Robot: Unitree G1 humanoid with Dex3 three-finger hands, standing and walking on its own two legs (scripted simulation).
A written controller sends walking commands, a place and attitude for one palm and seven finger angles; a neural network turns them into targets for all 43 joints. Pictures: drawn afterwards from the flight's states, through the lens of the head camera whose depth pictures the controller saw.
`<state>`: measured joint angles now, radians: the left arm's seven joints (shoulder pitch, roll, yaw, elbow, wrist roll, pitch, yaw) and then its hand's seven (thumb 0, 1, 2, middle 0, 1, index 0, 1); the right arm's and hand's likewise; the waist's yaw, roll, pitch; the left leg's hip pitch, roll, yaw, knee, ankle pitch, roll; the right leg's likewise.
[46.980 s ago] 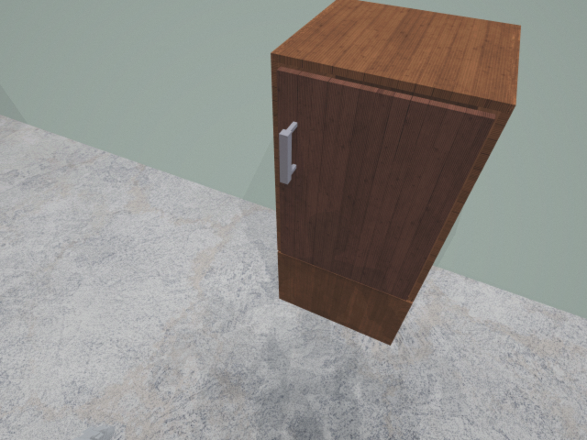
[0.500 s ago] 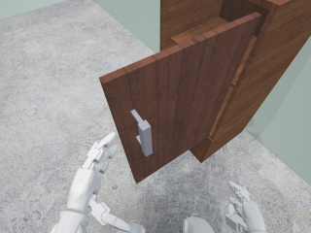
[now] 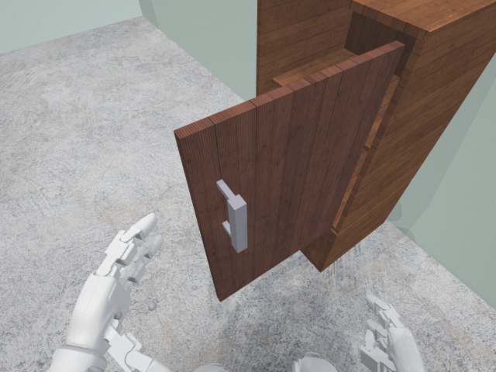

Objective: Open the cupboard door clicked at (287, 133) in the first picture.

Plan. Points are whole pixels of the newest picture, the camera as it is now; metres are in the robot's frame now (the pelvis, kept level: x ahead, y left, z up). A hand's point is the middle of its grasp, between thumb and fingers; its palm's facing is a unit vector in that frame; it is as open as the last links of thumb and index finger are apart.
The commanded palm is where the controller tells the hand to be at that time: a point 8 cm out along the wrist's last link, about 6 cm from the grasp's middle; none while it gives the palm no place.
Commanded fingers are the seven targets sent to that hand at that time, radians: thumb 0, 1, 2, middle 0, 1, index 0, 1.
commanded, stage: draw the hand back to the body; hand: left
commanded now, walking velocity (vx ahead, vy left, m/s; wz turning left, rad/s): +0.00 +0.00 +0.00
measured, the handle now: (231, 217) +0.34 +0.05 +0.07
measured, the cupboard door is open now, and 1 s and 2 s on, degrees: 88 88 88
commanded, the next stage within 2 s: step back with the hand held close in 1.34 s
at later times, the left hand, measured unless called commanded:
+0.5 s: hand (73, 285) +0.19 +0.21 +0.15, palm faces +0.23 -0.91 -0.35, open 14.6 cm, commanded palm +0.16 +0.25 +0.18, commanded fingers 0.00 0.13 0.57 -0.17 -0.30 -0.17 -0.30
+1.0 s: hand out of the picture +0.22 +0.26 +0.24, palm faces +0.45 -0.78 -0.43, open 8.7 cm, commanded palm +0.17 +0.30 +0.25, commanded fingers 0.00 0.90 0.90 -0.20 -0.30 -0.20 -0.30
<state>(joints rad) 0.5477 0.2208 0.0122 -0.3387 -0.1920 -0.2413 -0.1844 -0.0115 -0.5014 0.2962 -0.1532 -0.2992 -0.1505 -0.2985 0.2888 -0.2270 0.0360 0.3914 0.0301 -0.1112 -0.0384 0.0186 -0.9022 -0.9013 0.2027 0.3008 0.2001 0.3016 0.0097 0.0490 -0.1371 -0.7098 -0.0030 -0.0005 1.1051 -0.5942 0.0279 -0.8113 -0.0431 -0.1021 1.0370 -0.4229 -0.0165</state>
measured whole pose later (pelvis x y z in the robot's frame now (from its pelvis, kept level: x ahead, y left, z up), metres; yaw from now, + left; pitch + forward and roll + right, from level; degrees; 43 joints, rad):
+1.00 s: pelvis +0.03 +0.00 +0.08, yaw -1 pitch -5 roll -1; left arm 0.47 0.36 0.34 -0.42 -0.04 -0.09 0.11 0.01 0.66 0.80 -0.20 -0.30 -0.20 -0.30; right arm 0.20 -0.23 0.03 0.64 0.00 -0.15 -0.07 0.02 -0.90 -0.90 0.20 0.30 0.20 0.30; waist 0.09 0.07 0.02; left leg -0.02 0.00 0.03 0.44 -0.33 0.03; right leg -0.15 -0.01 -0.08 0.42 -0.20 -0.01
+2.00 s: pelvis -0.04 +0.02 +0.06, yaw -3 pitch -1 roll +1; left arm 0.53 0.40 0.43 -0.49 0.00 -0.19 0.15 0.02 0.88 0.89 -0.21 -0.30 -0.21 -0.30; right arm 0.21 -0.23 0.00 0.56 0.00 -0.05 -0.09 0.02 -0.90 -0.90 0.20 0.30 0.20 0.30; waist 0.02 -0.02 0.05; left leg -0.26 -0.04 0.08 0.58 -0.30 0.06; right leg -0.38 -0.05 -0.03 0.54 -0.13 0.01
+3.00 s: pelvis -0.16 +0.02 +0.07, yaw +1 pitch +2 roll -2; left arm 0.56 0.49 0.48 -0.58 -0.02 -0.24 0.13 0.02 0.88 0.89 -0.22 -0.30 -0.21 -0.30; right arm 0.15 -0.17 -0.03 0.62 -0.02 -0.12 -0.07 0.02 -0.90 -0.90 0.20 0.30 0.20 0.30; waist -0.01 -0.05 0.06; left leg -0.40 0.00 0.00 0.56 -0.20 0.05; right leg -0.49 0.08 0.08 0.94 -0.44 0.02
